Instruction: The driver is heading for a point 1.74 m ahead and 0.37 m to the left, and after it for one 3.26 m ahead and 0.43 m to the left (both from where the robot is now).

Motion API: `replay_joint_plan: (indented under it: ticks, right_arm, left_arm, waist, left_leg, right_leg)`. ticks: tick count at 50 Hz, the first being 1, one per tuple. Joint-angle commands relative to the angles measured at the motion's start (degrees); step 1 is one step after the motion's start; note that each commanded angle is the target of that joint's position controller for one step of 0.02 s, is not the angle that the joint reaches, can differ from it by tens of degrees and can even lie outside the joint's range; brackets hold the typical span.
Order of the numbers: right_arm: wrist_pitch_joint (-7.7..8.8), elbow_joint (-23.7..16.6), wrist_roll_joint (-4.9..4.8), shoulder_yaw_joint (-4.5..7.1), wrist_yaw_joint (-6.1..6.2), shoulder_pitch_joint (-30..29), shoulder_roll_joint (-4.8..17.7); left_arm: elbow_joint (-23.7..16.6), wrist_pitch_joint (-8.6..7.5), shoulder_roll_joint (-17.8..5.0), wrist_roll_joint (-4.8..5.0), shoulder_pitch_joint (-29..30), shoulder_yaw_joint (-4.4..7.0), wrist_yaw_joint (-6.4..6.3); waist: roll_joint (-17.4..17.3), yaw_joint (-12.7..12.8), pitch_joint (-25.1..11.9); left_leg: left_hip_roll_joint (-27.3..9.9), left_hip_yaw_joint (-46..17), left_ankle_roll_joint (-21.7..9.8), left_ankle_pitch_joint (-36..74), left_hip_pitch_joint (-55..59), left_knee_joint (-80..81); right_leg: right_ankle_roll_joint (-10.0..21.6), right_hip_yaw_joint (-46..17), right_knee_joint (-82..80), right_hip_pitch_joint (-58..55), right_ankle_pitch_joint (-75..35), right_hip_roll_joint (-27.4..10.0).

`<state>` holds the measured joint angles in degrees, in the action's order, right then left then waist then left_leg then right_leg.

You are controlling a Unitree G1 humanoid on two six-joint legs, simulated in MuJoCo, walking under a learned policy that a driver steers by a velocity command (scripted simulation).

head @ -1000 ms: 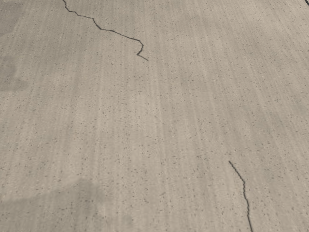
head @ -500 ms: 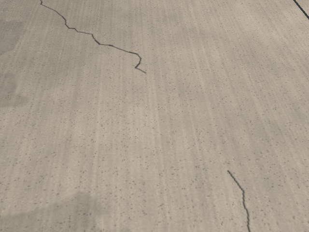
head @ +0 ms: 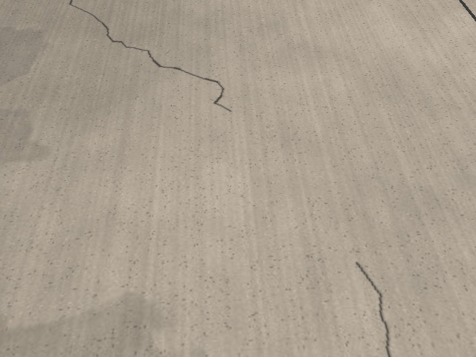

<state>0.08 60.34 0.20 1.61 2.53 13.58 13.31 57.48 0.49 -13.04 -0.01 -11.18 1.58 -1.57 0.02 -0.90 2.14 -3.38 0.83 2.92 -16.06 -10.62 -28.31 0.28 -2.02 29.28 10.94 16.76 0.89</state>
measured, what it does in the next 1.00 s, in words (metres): stands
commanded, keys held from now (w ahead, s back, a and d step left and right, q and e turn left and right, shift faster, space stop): no key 0.66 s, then w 0.02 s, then no key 0.32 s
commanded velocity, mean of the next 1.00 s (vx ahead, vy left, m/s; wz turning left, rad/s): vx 0.01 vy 0.00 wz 0.00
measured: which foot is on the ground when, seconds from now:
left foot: down 0.00-1.00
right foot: down 0.00-1.00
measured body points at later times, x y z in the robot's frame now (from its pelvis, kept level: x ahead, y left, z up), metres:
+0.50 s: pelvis +0.00 +0.01 +0.00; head +0.01 +0.01 +0.45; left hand +0.03 +0.25 -0.15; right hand +0.00 -0.24 -0.16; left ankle -0.01 +0.15 -0.74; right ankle -0.01 -0.12 -0.74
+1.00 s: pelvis +0.00 +0.01 +0.00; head +0.02 +0.01 +0.45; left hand +0.01 +0.25 -0.16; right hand -0.02 -0.22 -0.16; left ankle -0.01 +0.15 -0.74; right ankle -0.01 -0.12 -0.74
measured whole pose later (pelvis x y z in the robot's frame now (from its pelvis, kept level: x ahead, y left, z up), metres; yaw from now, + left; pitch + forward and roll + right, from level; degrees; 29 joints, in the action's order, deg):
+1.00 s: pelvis +0.00 +0.01 +0.00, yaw +0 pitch -1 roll +0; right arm 0.4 63.1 -0.2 0.4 2.7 18.9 9.6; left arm 63.5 0.3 -10.2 0.4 -15.4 0.1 -2.2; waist 0.0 -0.3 2.0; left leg -2.4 0.7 1.8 -16.8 -11.8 -29.5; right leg -0.9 -1.7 29.4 11.5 17.1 -0.2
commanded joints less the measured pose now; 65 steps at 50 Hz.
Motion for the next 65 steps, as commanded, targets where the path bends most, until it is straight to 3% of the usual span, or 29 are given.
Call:
replay_joint_plan:
  ticks: [1, 33, 34, 36, 43, 65]
  right_arm:
    - [0.36, -0.9, -0.01, 0.95, 0.24, 2.4, 6.0]
    - [0.39, 1.9, -0.19, -0.08, 0.48, 8.1, 2.6]
    - [0.3, 2.5, -0.21, -0.2, 0.52, 9.3, 2.0]
    - [0.28, 2.2, -0.21, -0.29, 0.59, 8.4, 1.8]
    - [0.74, 2.4, -0.33, -0.37, 0.33, 9.7, 1.8]
    - [0.28, 2.2, -0.39, -0.24, 0.46, 10.5, 0.9]
  left_arm:
    - [-1.1, -0.46, -6.1, 0.05, -0.7, 0.99, -0.24]
    - [4.2, -0.26, -3.7, 0.24, -5.0, -0.2, -0.69]
    - [4.8, -0.19, -3.2, 0.24, -6.1, -0.32, -0.73]
    - [4.6, -0.17, -3.0, 0.28, -5.2, -0.41, -0.82]
    - [5.1, -0.63, -2.7, 0.35, -6.9, -0.6, -0.65]
    - [5.3, -0.33, -1.8, 0.39, -9.0, -0.53, -1.04]
  waist:
    - [0.0, 0.1, -0.2]
    - [-0.3, 0.6, 1.3]
    - [-0.1, 0.6, 0.0]
    - [-0.1, 0.6, 3.4]
    - [-0.3, 0.7, 1.3]
    - [-0.3, 0.7, 2.0]
  left_leg:
    - [0.5, 0.9, -0.7, 8.1, -0.6, 3.9]
    - [1.4, 1.0, -1.5, 6.7, -2.1, 4.1]
    - [2.1, 1.7, -1.7, 1.2, -1.5, 4.0]
    - [2.1, 1.4, -1.8, 0.1, -3.4, 4.3]
    - [1.7, 1.0, -1.8, 8.4, -2.0, 3.3]
    - [1.9, 0.8, -2.1, 8.1, -2.1, 3.7]
  right_leg:
    - [1.4, -1.1, -5.3, 1.1, -11.3, -1.7]
    - [0.5, 0.3, -5.5, 2.4, -9.4, -1.3]
    - [0.7, 0.8, -5.7, 1.8, -3.5, -0.7]
    - [0.7, 0.4, -6.3, 4.3, -1.2, -0.7]
    - [0.3, 0.7, -4.6, 2.1, -11.3, -1.1]
    - [-0.2, 1.1, -4.9, 2.5, -10.5, -1.2]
